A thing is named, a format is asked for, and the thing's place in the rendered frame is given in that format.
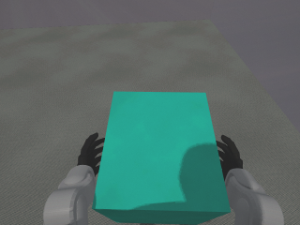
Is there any robot left hand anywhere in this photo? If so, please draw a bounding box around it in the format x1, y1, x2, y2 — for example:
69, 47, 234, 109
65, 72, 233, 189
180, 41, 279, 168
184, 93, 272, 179
77, 132, 105, 177

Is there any left robot forearm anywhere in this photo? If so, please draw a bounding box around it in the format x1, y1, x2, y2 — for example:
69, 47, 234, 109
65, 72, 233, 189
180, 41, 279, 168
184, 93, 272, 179
43, 165, 97, 225

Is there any robot right hand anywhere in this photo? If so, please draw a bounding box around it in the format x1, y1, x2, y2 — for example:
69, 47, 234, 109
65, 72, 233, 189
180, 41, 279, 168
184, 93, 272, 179
216, 135, 243, 181

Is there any carton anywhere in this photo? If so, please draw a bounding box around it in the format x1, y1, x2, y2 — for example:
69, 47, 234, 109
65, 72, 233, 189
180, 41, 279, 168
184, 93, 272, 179
92, 91, 231, 225

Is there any right robot forearm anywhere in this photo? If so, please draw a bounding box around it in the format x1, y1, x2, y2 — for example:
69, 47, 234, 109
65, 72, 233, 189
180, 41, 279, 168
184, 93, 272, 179
224, 168, 285, 225

